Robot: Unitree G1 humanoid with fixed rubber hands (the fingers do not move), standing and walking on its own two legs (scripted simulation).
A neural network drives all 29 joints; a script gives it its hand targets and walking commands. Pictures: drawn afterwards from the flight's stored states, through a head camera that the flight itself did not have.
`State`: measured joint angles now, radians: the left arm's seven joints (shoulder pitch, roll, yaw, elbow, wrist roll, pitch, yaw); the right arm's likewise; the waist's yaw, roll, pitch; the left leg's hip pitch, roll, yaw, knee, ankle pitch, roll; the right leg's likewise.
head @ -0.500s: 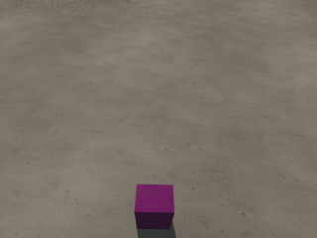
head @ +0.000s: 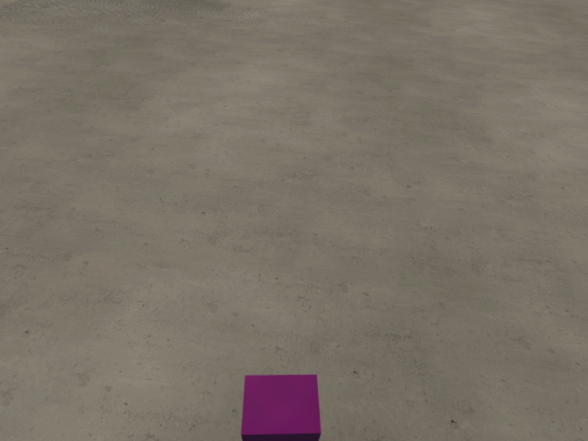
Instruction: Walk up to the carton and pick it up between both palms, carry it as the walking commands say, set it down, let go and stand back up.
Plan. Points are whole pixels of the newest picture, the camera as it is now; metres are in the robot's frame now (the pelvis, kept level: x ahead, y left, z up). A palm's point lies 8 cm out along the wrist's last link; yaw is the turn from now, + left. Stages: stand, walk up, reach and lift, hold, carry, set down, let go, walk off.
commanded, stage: walk up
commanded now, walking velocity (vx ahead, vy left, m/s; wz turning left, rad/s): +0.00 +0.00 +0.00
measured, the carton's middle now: (280, 419) +0.36 +0.00 -0.63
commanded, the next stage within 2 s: stand in 0.96 s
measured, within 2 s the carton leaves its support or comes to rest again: neither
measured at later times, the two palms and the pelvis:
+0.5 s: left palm out of the picture +0.03 +0.22 -0.14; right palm out of the picture +0.01 -0.19 -0.14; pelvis +0.04 +0.02 +0.01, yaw +0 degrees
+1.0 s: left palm out of the picture +0.03 +0.24 -0.15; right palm out of the picture +0.01 -0.19 -0.14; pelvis +0.04 +0.02 +0.01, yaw -1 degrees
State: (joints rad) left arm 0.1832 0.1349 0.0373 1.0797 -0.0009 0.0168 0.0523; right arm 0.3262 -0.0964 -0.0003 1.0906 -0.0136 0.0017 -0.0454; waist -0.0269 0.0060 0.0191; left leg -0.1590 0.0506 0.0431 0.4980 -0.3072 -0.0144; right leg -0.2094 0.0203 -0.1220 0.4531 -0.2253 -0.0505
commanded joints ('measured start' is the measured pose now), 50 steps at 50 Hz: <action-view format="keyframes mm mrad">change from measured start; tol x8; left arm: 1 97 50 3 -17 8 -28 -16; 50 150 96 -5 69 9 -26 -7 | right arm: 1 93 -86 -19 9 -3 -18 -7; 50 53 -118 -8 93 -1 -29 0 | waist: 1 13 142 33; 11 23 -51 31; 17 23 47 59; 27 26 -58 51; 32 27 57 46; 42 28 -46 23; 50 28 36 81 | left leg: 1 -19 85 -64 -172 333 35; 27 57 71 -52 -169 405 22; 35 100 83 -45 -161 543 24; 39 26 82 -51 -177 398 26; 41 36 83 -62 -160 478 27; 50 16 75 -70 -211 315 41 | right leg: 1 88 -139 135 -122 185 0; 8 91 -156 136 -134 312 -1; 21 123 -143 120 -118 302 9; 25 142 -167 114 -96 449 7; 39 89 -145 96 -100 253 19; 41 154 -158 105 -86 390 8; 50 110 -148 115 -134 189 7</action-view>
